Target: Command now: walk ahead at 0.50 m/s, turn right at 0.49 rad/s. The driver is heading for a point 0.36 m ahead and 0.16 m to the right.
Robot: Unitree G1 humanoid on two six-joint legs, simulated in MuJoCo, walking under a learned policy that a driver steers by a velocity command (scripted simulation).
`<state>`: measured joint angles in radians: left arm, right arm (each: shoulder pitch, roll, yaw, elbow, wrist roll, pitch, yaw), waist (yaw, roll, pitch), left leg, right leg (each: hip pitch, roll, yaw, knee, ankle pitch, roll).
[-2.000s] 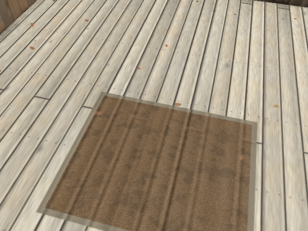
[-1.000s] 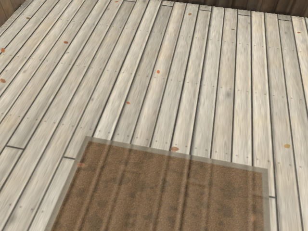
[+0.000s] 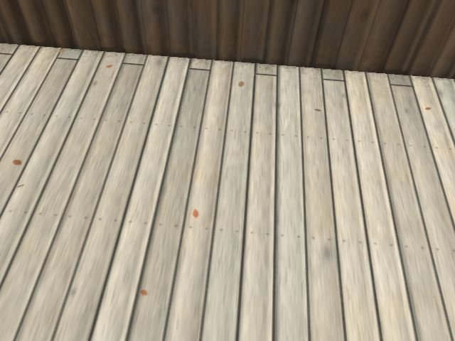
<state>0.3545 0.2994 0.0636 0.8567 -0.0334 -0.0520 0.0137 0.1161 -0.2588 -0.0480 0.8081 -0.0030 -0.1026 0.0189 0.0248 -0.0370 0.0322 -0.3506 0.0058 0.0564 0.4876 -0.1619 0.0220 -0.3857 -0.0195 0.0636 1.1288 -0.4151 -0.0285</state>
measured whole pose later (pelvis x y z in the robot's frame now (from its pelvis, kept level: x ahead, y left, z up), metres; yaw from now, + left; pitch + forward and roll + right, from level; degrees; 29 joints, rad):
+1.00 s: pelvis +0.37 -0.07 +0.00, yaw -18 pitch +0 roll -1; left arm 0.16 0.23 0.03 0.87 0.02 0.01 0.01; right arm 0.13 -0.24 -0.04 0.94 -0.01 -0.02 -0.01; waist 0.00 -0.01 0.02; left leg -0.29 0.04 0.00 0.50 -0.21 -0.02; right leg -0.18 0.03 -0.02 0.47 -0.29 -0.03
